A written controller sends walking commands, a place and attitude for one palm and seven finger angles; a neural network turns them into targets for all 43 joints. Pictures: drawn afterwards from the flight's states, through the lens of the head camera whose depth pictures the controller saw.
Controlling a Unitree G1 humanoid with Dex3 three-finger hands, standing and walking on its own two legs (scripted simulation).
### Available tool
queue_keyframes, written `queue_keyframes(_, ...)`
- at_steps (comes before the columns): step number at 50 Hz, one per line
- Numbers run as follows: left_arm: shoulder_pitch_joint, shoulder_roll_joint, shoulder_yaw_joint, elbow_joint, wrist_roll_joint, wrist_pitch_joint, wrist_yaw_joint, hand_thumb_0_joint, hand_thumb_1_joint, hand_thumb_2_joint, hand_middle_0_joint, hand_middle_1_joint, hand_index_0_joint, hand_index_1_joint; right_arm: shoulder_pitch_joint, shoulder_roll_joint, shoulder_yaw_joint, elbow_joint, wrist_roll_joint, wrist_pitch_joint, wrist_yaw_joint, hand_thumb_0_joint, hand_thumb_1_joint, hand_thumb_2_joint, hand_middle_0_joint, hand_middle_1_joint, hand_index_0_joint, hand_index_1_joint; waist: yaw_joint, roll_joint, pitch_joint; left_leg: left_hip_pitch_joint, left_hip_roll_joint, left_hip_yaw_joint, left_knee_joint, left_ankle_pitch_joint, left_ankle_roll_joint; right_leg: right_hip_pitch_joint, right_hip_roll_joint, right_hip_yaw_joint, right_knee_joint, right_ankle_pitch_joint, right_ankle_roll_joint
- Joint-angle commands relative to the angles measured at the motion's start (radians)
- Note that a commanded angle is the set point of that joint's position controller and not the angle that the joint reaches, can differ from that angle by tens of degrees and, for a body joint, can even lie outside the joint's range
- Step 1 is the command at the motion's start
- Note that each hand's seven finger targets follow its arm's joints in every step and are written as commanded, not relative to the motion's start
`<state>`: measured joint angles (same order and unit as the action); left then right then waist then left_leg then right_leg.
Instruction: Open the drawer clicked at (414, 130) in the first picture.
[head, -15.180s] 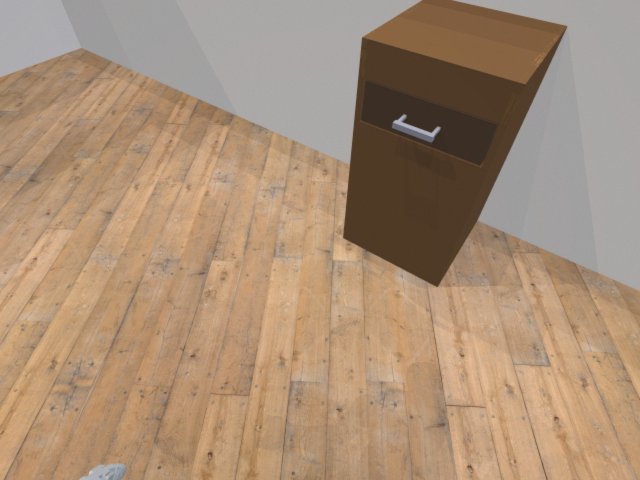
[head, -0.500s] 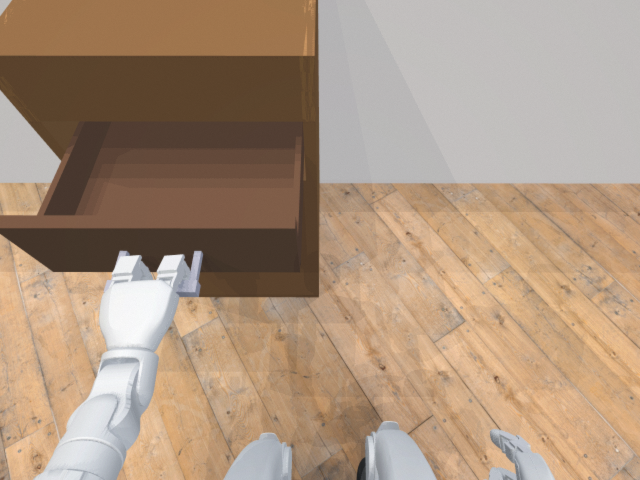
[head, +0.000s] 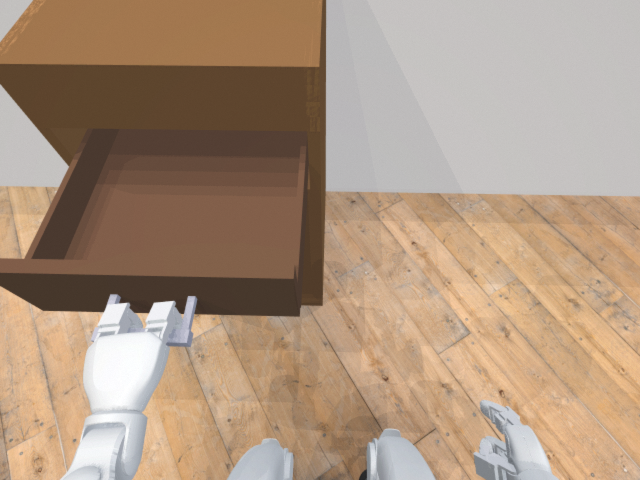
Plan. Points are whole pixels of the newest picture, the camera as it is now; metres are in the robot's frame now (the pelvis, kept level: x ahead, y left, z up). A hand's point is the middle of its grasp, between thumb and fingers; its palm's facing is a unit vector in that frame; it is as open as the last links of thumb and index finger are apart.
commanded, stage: pull the drawer open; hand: left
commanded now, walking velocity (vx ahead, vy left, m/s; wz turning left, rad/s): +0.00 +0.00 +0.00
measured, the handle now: (147, 320) +0.31 +0.25 -0.03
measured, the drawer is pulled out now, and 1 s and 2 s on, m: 0.25 0.30 0.30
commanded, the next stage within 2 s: open the thumb to release the handle in 0.62 s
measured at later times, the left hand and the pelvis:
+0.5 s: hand (136, 417) +0.19 +0.24 -0.05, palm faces -0.06 -0.06 -1.00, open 5.3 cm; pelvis +0.00 -0.01 -0.01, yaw +0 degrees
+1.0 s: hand (136, 416) +0.20 +0.24 -0.05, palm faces -0.02 -0.05 -1.00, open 7.4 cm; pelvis -0.01 -0.01 -0.02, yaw +1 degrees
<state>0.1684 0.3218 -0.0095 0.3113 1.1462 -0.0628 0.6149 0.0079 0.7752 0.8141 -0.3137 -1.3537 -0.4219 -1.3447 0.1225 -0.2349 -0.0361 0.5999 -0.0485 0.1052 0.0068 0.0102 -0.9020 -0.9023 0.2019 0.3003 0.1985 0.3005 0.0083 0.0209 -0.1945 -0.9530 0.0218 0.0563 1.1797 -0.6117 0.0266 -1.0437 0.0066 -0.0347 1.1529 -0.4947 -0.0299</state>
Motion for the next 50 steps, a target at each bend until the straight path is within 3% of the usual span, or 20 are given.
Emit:
queue_keyframes(1, 0.136, 0.162, 0.131, -0.169, -0.036, 0.019, 0.044, 0.000, 0.900, 0.900, -0.400, -1.350, -0.400, -1.350, -0.029, -0.125, -0.046, -0.138, -0.005, -0.044, -0.012, 0.000, -0.900, -0.900, 0.200, 0.300, 0.200, 0.300, 0.044, -0.017, -0.309, 0.160, -0.047, -0.044, -0.137, 0.486, -0.007, 0.310, 0.028, 0.020, -0.114, 0.450, -0.030)
queue_keyframes(13, 0.279, 0.151, 0.138, -0.233, -0.030, -0.017, 0.050, 0.000, 0.900, 0.900, -0.400, -1.350, -0.400, -1.350, -0.056, -0.112, -0.040, -0.155, -0.015, -0.056, -0.014, 0.000, -0.900, -0.900, 0.200, 0.300, 0.200, 0.300, 0.050, -0.019, -0.269, 0.120, -0.053, -0.038, -0.110, 0.414, -0.006, 0.268, 0.025, 0.029, -0.099, 0.395, -0.029)
queue_keyframes(17, 0.354, 0.164, 0.158, -0.286, -0.038, -0.023, 0.052, 0.000, 0.900, 0.900, -0.400, -1.350, -0.400, -1.350, -0.063, -0.108, -0.037, -0.167, -0.018, -0.058, -0.011, 0.000, -0.900, -0.900, 0.200, 0.300, 0.200, 0.300, 0.066, -0.004, -0.313, 0.137, -0.053, -0.035, -0.100, 0.452, -0.008, 0.280, 0.023, 0.031, -0.081, 0.427, -0.030)
queue_keyframes(19, 0.382, 0.151, 0.150, -0.283, -0.046, -0.026, 0.045, 0.000, 0.900, 0.900, -0.400, -1.350, -0.400, -1.350, -0.067, -0.106, -0.037, -0.169, -0.018, -0.057, -0.011, 0.000, -0.900, -0.900, 0.200, 0.300, 0.200, 0.300, 0.058, -0.038, -0.276, 0.113, -0.054, -0.036, -0.098, 0.426, -0.008, 0.273, 0.021, 0.036, -0.088, 0.419, -0.028)
queue_keyframes(26, 0.438, 0.146, 0.155, -0.309, -0.047, -0.053, 0.038, 0.000, 0.900, 0.900, -0.400, -1.350, -0.400, -1.350, -0.085, -0.100, -0.032, -0.183, -0.023, -0.059, -0.010, 0.000, -0.900, -0.900, 0.200, 0.300, 0.200, 0.300, 0.065, -0.012, -0.256, 0.090, -0.055, -0.041, -0.088, 0.394, -0.005, 0.235, 0.021, 0.023, -0.075, 0.360, -0.033)
queue_keyframes(28, 0.475, 0.152, 0.164, -0.313, -0.052, -0.059, 0.036, 0.000, 0.900, 0.900, -0.400, -1.350, -0.400, -1.350, -0.078, -0.097, -0.035, -0.186, -0.024, -0.060, -0.009, 0.000, -0.900, -0.900, 0.200, 0.300, 0.200, 0.300, 0.076, -0.035, -0.274, 0.082, -0.056, -0.036, -0.082, 0.391, -0.006, 0.253, 0.020, 0.033, -0.072, 0.369, -0.029)
queue_keyframes(32, 0.488, 0.175, 0.192, -0.328, -0.051, -0.068, 0.040, 0.000, 0.900, 0.900, -0.400, -1.350, -0.400, -1.350, -0.083, -0.094, -0.032, -0.185, -0.023, -0.056, -0.009, 0.000, -0.900, -0.900, 0.200, 0.300, 0.200, 0.300, 0.084, -0.015, -0.294, 0.084, -0.060, -0.034, -0.074, 0.414, -0.008, 0.258, 0.019, 0.044, -0.059, 0.406, -0.031)
queue_keyframes(35, 0.488, 0.169, 0.192, -0.328, -0.058, -0.071, 0.037, 0.000, 0.900, 0.900, -0.400, -1.350, -0.400, -1.350, -0.079, -0.093, -0.036, -0.182, -0.024, -0.056, -0.009, 0.000, -0.900, -0.900, 0.200, 0.300, 0.200, 0.300, 0.076, -0.044, -0.284, 0.062, -0.060, -0.032, -0.071, 0.394, -0.006, 0.275, 0.017, 0.055, -0.067, 0.422, -0.027)
queue_keyframes(36, 0.201, 0.149, 0.124, -0.339, -0.036, -0.065, 0.045, 0.000, 0.900, 0.900, -0.400, -1.350, -0.400, -1.350, -0.075, -0.116, -0.035, -0.155, -0.032, -0.054, -0.015, 0.000, -0.900, -0.900, 0.200, 0.300, 0.200, 0.300, -0.008, -0.028, -0.257, 0.052, -0.048, -0.049, -0.036, 0.368, -0.001, 0.172, 0.008, 0.045, -0.057, 0.391, -0.022)
queue_keyframes(37, 0.212, 0.173, 0.172, -0.342, -0.032, -0.073, 0.056, 0.000, 0.830, 0.870, -0.395, -1.342, -0.395, -1.342, -0.063, -0.110, -0.043, -0.154, -0.035, -0.059, -0.019, 0.000, -0.900, -0.900, 0.200, 0.300, 0.200, 0.300, 0.028, -0.020, -0.295, 0.059, -0.050, -0.044, -0.038, 0.371, -0.004, 0.184, 0.009, 0.035, -0.046, 0.359, -0.019)
queue_keyframes(38, 0.293, 0.166, 0.174, -0.281, -0.028, -0.068, 0.059, 0.000, 0.760, 0.840, -0.390, -1.335, -0.390, -1.335, -0.056, -0.108, -0.043, -0.154, -0.035, -0.064, -0.022, 0.000, -0.900, -0.900, 0.200, 0.300, 0.200, 0.300, 0.035, -0.028, -0.295, 0.065, -0.052, -0.042, -0.038, 0.378, -0.004, 0.194, 0.015, 0.027, -0.046, 0.366, -0.021)
queue_keyframes(42, 0.276, 0.166, 0.157, -0.310, -0.038, -0.037, 0.059, 0.000, 0.480, 0.720, -0.370, -1.305, -0.370, -1.305, -0.055, -0.114, -0.044, -0.160, -0.027, -0.057, -0.023, 0.000, -0.900, -0.900, 0.200, 0.300, 0.200, 0.300, 0.039, -0.008, -0.339, 0.108, -0.053, -0.043, -0.056, 0.404, -0.008, 0.212, 0.015, 0.028, -0.054, 0.370, -0.022)
queue_keyframes(44, 0.252, 0.142, 0.113, -0.314, -0.042, -0.015, 0.049, 0.000, 0.340, 0.660, -0.360, -1.290, -0.360, -1.290, -0.058, -0.117, -0.042, -0.162, -0.023, -0.055, -0.023, 0.000, -0.900, -0.900, 0.200, 0.300, 0.200, 0.300, 0.023, -0.020, -0.310, 0.112, -0.050, -0.043, -0.068, 0.378, -0.007, 0.209, 0.014, 0.025, -0.077, 0.340, -0.019)
queue_keyframes(47, 0.254, 0.159, 0.122, -0.291, -0.048, -0.003, 0.041, 0.000, 0.130, 0.570, -0.345, -1.268, -0.345, -1.268, -0.063, -0.114, -0.034, -0.164, -0.016, -0.055, -0.033, 0.000, -0.900, -0.900, 0.200, 0.300, 0.200, 0.300, 0.030, -0.039, -0.294, 0.091, -0.052, -0.042, -0.082, 0.351, -0.005, 0.235, 0.013, 0.023, -0.086, 0.317, -0.017)
queue_keyframes(48, 0.237, 0.143, 0.099, -0.276, -0.045, 0.000, 0.036, 0.000, 0.060, 0.540, -0.340, -1.260, -0.340, -1.260, -0.060, -0.115, -0.035, -0.161, -0.016, -0.057, -0.035, 0.000, -0.900, -0.900, 0.200, 0.300, 0.200, 0.300, 0.020, -0.056, -0.268, 0.086, -0.050, -0.046, -0.086, 0.334, -0.003, 0.228, 0.014, 0.021, -0.097, 0.303, -0.017)
queue_keyframes(50, 0.226, 0.155, 0.103, -0.284, -0.047, -0.002, 0.032, 0.000, -0.080, 0.480, -0.330, -1.245, -0.330, -1.245, -0.062, -0.114, -0.034, -0.163, -0.014, -0.062, -0.037, 0.000, -0.900, -0.900, 0.200, 0.300, 0.200, 0.300, 0.025, -0.042, -0.269, 0.079, -0.052, -0.039, -0.093, 0.303, -0.001, 0.242, 0.010, 0.030, -0.113, 0.270, -0.016)
